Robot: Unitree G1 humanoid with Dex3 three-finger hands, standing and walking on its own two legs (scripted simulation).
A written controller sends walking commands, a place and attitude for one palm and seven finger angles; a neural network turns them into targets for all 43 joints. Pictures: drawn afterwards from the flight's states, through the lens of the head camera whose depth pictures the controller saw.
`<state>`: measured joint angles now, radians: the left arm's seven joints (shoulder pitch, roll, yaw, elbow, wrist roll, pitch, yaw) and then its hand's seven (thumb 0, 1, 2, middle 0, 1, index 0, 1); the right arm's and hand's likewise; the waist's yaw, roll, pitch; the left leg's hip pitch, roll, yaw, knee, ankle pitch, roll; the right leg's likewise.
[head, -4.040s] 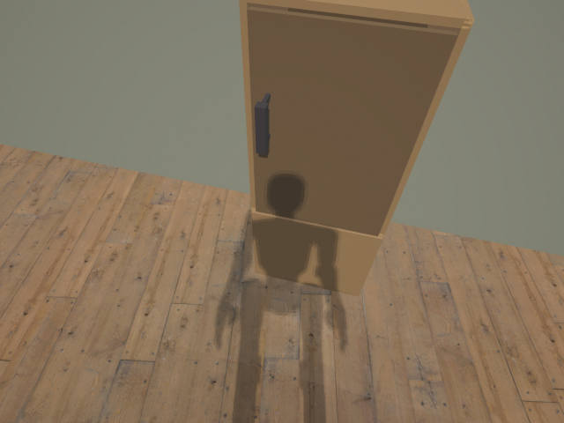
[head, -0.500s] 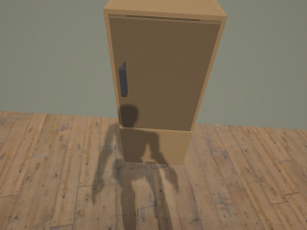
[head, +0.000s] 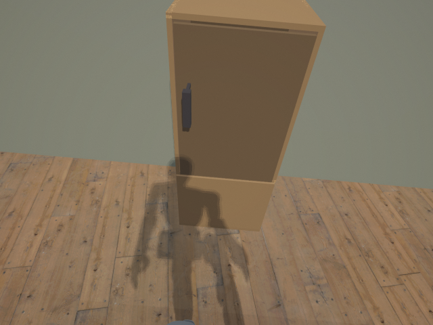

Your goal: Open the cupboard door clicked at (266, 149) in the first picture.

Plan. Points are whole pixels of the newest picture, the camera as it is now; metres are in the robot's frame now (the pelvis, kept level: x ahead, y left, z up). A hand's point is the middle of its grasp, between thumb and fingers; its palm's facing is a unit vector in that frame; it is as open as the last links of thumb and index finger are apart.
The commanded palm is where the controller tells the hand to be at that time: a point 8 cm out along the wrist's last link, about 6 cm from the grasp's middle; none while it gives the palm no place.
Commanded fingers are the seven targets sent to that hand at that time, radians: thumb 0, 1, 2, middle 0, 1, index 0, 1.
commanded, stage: come to a stop and stand still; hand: left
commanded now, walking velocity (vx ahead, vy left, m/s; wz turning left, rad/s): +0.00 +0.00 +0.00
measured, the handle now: (187, 105) +0.75 +0.14 +0.02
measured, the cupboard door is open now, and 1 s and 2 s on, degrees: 0 0 0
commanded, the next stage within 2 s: look again from close up in 0.56 s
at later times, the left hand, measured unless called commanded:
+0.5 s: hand out of the picture -0.05 +0.18 -0.16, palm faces -0.06 -0.98 -0.17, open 7.4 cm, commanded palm none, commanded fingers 0.00 0.90 0.90 -0.20 -0.30 -0.20 -0.30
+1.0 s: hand out of the picture -0.06 +0.18 -0.17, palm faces -0.05 -0.99 -0.14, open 7.4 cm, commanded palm none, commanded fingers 0.00 0.90 0.90 -0.20 -0.30 -0.20 -0.30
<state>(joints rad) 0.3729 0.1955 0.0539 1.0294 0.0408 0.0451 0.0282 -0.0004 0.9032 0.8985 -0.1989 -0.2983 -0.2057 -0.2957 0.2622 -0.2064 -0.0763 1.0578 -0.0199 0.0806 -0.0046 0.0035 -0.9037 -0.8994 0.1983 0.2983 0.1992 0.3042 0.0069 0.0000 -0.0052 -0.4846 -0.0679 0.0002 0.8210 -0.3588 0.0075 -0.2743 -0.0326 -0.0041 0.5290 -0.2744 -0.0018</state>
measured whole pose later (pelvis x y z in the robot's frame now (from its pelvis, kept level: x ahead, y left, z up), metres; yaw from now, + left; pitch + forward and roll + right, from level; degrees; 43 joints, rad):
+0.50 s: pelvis -0.05 +0.02 +0.01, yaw -6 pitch -2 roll -1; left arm 0.39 0.12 0.02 1.07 0.02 0.02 0.03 0.00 0.91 0.90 -0.20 -0.30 -0.20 -0.30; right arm 0.37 -0.12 -0.03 1.10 -0.02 0.04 -0.01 0.00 -0.90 -0.90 0.20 0.30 0.20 0.30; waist -0.03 0.02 -0.02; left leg -0.37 0.00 0.04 0.63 -0.30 0.00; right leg -0.07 0.04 -0.05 0.36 -0.25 -0.04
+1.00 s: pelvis -0.03 +0.04 +0.01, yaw -6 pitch -1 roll +0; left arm 0.38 0.09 0.00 1.12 0.01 -0.01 0.05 0.00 0.91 0.90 -0.20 -0.30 -0.20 -0.30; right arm 0.31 -0.11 0.00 1.16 -0.01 0.00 -0.04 0.02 -0.92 -0.90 0.20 0.30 0.20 0.30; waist 0.00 -0.01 0.02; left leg -0.23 -0.02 0.06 0.42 -0.17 0.04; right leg -0.08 -0.01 -0.05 0.40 -0.30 0.00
